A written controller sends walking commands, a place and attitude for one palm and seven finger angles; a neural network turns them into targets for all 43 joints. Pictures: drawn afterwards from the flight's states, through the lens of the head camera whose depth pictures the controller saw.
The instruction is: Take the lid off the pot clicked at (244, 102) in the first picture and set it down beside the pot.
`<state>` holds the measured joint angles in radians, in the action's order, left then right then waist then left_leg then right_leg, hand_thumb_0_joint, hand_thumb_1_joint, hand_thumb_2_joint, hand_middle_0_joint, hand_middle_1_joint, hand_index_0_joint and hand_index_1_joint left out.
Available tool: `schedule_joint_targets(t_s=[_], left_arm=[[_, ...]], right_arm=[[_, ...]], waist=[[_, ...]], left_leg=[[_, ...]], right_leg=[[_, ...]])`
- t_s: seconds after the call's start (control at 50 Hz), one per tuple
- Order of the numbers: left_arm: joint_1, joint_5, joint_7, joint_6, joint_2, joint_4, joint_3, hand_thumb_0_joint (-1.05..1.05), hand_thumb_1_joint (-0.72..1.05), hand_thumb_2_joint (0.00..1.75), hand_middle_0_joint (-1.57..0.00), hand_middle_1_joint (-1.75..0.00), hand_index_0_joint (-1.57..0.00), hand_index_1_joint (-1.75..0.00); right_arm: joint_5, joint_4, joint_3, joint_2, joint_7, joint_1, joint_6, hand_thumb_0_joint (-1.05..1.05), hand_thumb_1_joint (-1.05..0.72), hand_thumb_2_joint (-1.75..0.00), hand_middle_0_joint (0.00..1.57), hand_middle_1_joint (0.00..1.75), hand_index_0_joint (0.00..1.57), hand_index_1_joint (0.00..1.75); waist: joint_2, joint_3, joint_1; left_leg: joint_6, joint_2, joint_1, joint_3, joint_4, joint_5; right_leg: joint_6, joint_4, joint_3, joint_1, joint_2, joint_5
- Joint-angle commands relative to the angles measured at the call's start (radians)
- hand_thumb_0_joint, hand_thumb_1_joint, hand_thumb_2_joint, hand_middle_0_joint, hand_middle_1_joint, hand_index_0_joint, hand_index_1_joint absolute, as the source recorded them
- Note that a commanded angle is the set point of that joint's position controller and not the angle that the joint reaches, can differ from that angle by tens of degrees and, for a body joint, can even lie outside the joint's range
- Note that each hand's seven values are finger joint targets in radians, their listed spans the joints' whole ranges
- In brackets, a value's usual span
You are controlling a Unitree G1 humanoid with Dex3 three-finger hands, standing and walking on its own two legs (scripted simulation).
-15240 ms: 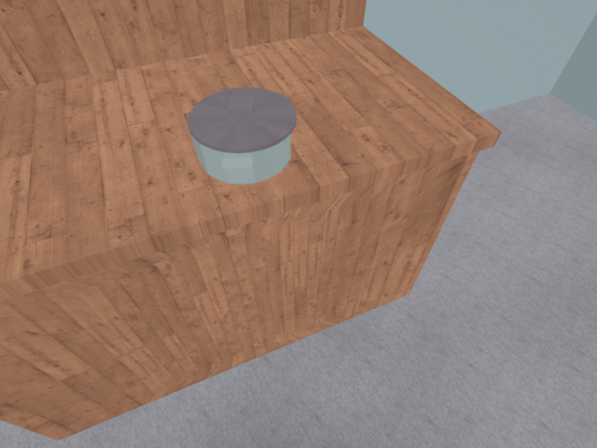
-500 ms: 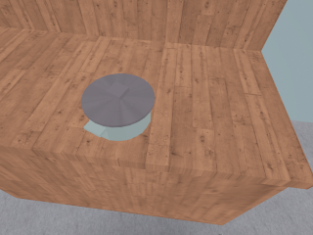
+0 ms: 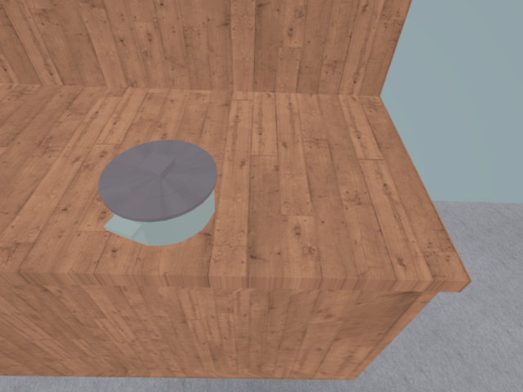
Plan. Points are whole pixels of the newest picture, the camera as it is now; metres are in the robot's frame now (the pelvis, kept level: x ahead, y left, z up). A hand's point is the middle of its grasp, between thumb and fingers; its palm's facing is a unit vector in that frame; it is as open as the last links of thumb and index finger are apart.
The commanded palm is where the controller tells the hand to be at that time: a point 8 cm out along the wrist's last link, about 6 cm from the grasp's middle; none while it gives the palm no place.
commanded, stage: come to a stop and stand still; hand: left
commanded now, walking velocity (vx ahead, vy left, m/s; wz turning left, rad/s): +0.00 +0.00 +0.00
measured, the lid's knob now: (157, 166) +0.44 +0.20 +0.11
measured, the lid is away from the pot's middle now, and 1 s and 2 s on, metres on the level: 0.00 0.00 0.00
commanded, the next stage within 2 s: look again from close up in 0.14 s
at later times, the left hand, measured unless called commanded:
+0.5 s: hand out of the picture -0.01 +0.19 -0.17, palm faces +0.02 -0.99 -0.17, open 7.4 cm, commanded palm none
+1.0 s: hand out of the picture +0.01 +0.20 -0.17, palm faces +0.01 -0.99 -0.17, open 7.4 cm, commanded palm +0.10 +0.26 -0.07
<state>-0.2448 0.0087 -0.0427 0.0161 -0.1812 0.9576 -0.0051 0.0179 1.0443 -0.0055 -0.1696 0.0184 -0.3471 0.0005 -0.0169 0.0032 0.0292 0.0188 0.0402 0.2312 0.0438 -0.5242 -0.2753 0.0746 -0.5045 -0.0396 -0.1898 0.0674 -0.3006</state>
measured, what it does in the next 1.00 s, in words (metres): stands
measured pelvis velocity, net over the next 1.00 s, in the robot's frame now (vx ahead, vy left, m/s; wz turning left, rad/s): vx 0.01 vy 0.04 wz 0.00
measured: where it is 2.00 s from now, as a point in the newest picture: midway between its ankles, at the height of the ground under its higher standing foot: outside the picture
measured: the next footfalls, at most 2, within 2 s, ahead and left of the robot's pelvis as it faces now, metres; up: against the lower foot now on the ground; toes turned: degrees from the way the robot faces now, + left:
none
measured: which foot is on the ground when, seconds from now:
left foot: down 0.00-1.00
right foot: down 0.00-1.00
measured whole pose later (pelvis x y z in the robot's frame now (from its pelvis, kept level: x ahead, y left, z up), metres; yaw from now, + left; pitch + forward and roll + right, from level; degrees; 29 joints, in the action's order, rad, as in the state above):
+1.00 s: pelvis +0.01 +0.04 +0.01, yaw +0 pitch +0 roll +0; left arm -0.32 0.01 -0.04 0.02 -0.16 1.08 -0.02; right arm 0.00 1.13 -0.03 -0.13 0.03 -0.29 -0.03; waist -0.03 -0.02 0.00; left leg -0.04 -0.01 0.18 0.07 -0.42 -0.24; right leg 0.02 -0.41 -0.02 -0.14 0.02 -0.26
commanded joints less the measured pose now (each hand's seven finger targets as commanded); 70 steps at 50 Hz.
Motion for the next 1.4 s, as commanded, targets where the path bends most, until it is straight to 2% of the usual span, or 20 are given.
schedule_joint_targets(t_s=[0.0,0.08,0.32,0.5,0.96,0.98,1.0,1.02,1.04,1.06,1.08,1.12,1.16,1.18,1.24,1.28,1.32,1.34,1.36,1.38], left_arm=[[-0.062,-0.003,-0.004,0.011,-0.128,-0.035,0.018,0.00,0.90,0.90,-0.20,-0.30,-0.20,-0.30],[-0.065,-0.001,-0.001,0.008,-0.117,-0.027,0.016,0.00,0.90,0.90,-0.20,-0.30,-0.20,-0.30],[-0.132,-0.001,-0.001,0.017,-0.088,0.039,0.002,0.00,0.90,0.90,-0.20,-0.30,-0.20,-0.30],[-0.157,0.000,-0.002,0.016,-0.076,0.076,-0.004,0.00,0.90,0.90,-0.20,-0.30,-0.20,-0.30],[-0.167,-0.002,-0.003,0.011,-0.058,0.099,-0.004,0.00,0.90,0.90,-0.20,-0.30,-0.20,-0.30],[-0.200,0.018,-0.038,0.032,-0.080,0.131,0.002,0.00,0.90,0.90,-0.20,-0.30,-0.20,-0.30],[0.469,-0.101,-0.047,0.177,-0.239,-1.095,0.005,0.00,0.90,0.90,-0.24,-0.35,-0.24,-0.35],[0.121,-0.026,-0.096,0.104,-0.224,-0.954,0.033,0.00,0.90,0.90,-0.29,-0.40,-0.29,-0.40],[0.063,-0.054,-0.136,0.038,-0.210,-0.913,0.029,0.00,0.90,0.90,-0.33,-0.44,-0.33,-0.44],[-0.134,-0.050,-0.135,-0.027,-0.061,-0.840,-0.037,0.00,0.90,0.90,-0.38,-0.49,-0.38,-0.49],[-0.117,-0.046,-0.119,-0.036,0.032,-0.875,-0.123,0.00,0.90,0.90,-0.42,-0.54,-0.42,-0.54],[-0.277,-0.011,-0.092,-0.040,0.109,-0.653,-0.163,0.00,0.90,0.90,-0.51,-0.64,-0.51,-0.64],[-0.469,0.005,-0.060,-0.037,0.083,-0.547,-0.090,0.00,0.90,0.90,-0.60,-0.73,-0.60,-0.73],[-0.523,0.001,-0.041,-0.020,0.033,-0.623,-0.038,0.00,0.90,0.90,-0.64,-0.78,-0.64,-0.78],[-0.475,-0.027,-0.034,0.061,-0.217,-0.958,0.193,0.00,0.90,0.90,-0.77,-0.92,-0.77,-0.92],[-0.311,-0.032,-0.037,0.100,-0.231,-1.144,0.194,0.00,0.90,0.90,-0.86,-1.02,-0.86,-1.02],[-0.259,-0.035,-0.039,0.099,-0.155,-1.160,0.129,0.00,0.90,0.90,-0.95,-1.12,-0.95,-1.12],[-0.233,-0.032,-0.041,0.101,-0.165,-1.167,0.138,0.00,0.90,0.90,-0.99,-1.16,-0.99,-1.16],[-0.232,-0.035,-0.034,0.100,-0.109,-1.165,0.086,0.00,0.90,0.90,-1.04,-1.21,-1.04,-1.21],[-0.227,-0.037,-0.032,0.102,-0.118,-1.200,0.085,0.00,0.90,0.90,-1.08,-1.26,-1.08,-1.26]], right_arm=[[-0.005,-0.057,0.006,-0.079,0.007,0.001,-0.024,0.00,-0.90,-0.90,0.20,0.30,0.20,0.30],[-0.005,-0.043,0.006,-0.075,0.007,-0.011,-0.024,0.00,-0.90,-0.90,0.20,0.30,0.20,0.30],[-0.013,-0.004,0.000,-0.067,0.014,-0.012,-0.037,0.00,-0.90,-0.90,0.20,0.30,0.20,0.30],[-0.016,0.015,-0.001,-0.067,0.018,0.003,-0.041,0.00,-0.90,-0.90,0.20,0.30,0.20,0.30],[-0.018,0.051,-0.002,-0.059,0.020,-0.011,-0.045,0.00,-0.90,-0.90,0.20,0.30,0.20,0.30],[-0.016,-0.018,0.004,-0.096,0.012,0.094,-0.046,0.00,-0.90,-0.90,0.20,0.30,0.20,0.30],[-0.082,-0.335,0.024,-0.220,0.003,0.076,-0.214,0.00,-0.90,-0.90,0.20,0.30,0.20,0.30],[-0.083,-0.308,-0.001,-0.164,0.041,0.152,-0.284,0.00,-0.90,-0.90,0.20,0.30,0.20,0.30],[-0.088,-0.249,0.008,-0.181,0.044,0.181,-0.294,0.00,-0.90,-0.90,0.20,0.30,0.20,0.30],[-0.095,-0.261,0.008,-0.155,0.038,0.171,-0.297,0.00,-0.90,-0.90,0.20,0.30,0.20,0.30],[-0.083,-0.306,-0.007,-0.149,0.027,0.177,-0.312,0.00,-0.90,-0.90,0.20,0.30,0.20,0.30],[-0.056,-0.326,0.019,-0.170,0.005,0.187,-0.305,0.00,-0.90,-0.90,0.20,0.30,0.20,0.30],[-0.046,-0.373,0.061,-0.181,-0.024,0.198,-0.252,0.00,-0.90,-0.90,0.20,0.30,0.20,0.30],[-0.043,-0.410,0.071,-0.177,-0.033,0.223,-0.234,0.00,-0.90,-0.90,0.20,0.30,0.20,0.30],[-0.049,-0.536,0.068,-0.171,-0.021,0.287,-0.212,0.00,-0.90,-0.90,0.20,0.30,0.20,0.30],[-0.045,-0.594,0.049,-0.154,-0.002,0.285,-0.213,0.00,-0.90,-0.90,0.20,0.30,0.20,0.30],[-0.040,-0.605,0.033,-0.138,0.012,0.271,-0.199,0.00,-0.90,-0.90,0.20,0.30,0.20,0.30],[-0.037,-0.607,0.034,-0.143,0.016,0.265,-0.191,0.00,-0.90,-0.90,0.20,0.30,0.20,0.30],[-0.034,-0.616,0.027,-0.140,0.018,0.262,-0.187,0.00,-0.90,-0.90,0.20,0.30,0.20,0.30],[-0.033,-0.628,0.026,-0.142,0.021,0.250,-0.188,0.00,-0.90,-0.90,0.20,0.30,0.20,0.30]], waist=[[0.011,-0.047,-0.029],[0.012,-0.067,-0.027],[0.030,-0.027,-0.027],[0.033,-0.044,-0.027],[0.017,-0.063,-0.036],[0.054,-0.077,-0.057],[0.184,0.371,-0.034],[0.367,0.361,-0.056],[0.308,0.283,-0.062],[0.259,0.213,-0.051],[0.142,0.096,-0.032],[-0.068,-0.068,-0.032],[-0.211,-0.111,-0.069],[-0.220,-0.095,-0.092],[-0.126,-0.047,-0.115],[0.009,-0.010,-0.091],[0.102,-0.047,-0.063],[0.090,-0.066,-0.050],[0.124,-0.082,-0.037],[0.135,-0.053,-0.040]], left_leg=[[-0.033,0.063,0.036,-0.076,0.092,0.054],[-0.035,0.062,0.031,-0.076,0.101,0.027],[-0.050,0.080,-0.051,-0.091,0.122,0.177],[-0.057,0.083,-0.071,-0.097,0.138,0.215],[-0.068,0.079,-0.062,-0.109,0.168,0.204],[-0.033,0.065,-0.014,-0.061,-0.040,0.334],[-0.012,-0.025,-0.222,-0.103,0.127,0.326],[-0.009,0.007,-0.289,-0.086,0.134,0.406],[0.020,0.006,-0.207,-0.089,0.120,0.333],[0.003,0.000,-0.185,-0.097,0.154,0.283],[-0.010,0.000,-0.161,-0.117,0.178,0.251],[-0.038,-0.003,-0.082,-0.125,0.168,0.238],[-0.036,0.007,-0.002,-0.111,0.153,0.239],[-0.032,-0.001,0.013,-0.098,0.154,0.219],[-0.023,-0.015,0.007,-0.062,0.163,0.122],[-0.031,-0.024,-0.030,-0.052,0.163,0.092],[-0.035,-0.026,-0.057,-0.047,0.159,0.057],[-0.038,-0.028,-0.053,-0.047,0.146,0.034],[-0.038,-0.031,-0.057,-0.048,0.145,0.004],[-0.041,-0.031,-0.073,-0.057,0.146,-0.002]], right_leg=[[-0.014,0.158,0.180,-0.010,-0.172,0.136],[-0.014,0.177,0.181,-0.041,-0.167,0.064],[-0.020,0.139,0.152,-0.017,-0.168,0.248],[-0.023,0.144,0.145,-0.019,-0.173,0.264],[-0.030,0.157,0.135,0.001,-0.183,0.227],[-0.051,0.136,0.171,-0.026,-0.221,0.605],[-0.032,0.071,0.077,0.109,-0.137,0.431],[-0.007,0.056,0.067,0.043,-0.095,0.272],[-0.022,0.068,0.016,0.023,-0.097,0.216],[-0.025,0.101,0.000,0.037,-0.095,0.206],[-0.034,0.113,-0.021,0.021,-0.089,0.190],[-0.049,0.125,-0.049,-0.060,-0.075,0.159],[-0.048,0.114,-0.055,-0.077,-0.072,0.145],[-0.050,0.108,-0.049,-0.061,-0.077,0.128],[-0.049,0.131,-0.021,-0.009,-0.092,0.070],[-0.050,0.136,0.008,-0.012,-0.096,0.070],[-0.051,0.151,0.016,-0.055,-0.090,0.061],[-0.053,0.175,0.014,-0.082,-0.088,0.046],[-0.053,0.177,0.012,-0.098,-0.087,0.026],[-0.051,0.166,0.012,-0.085,-0.086,0.029]])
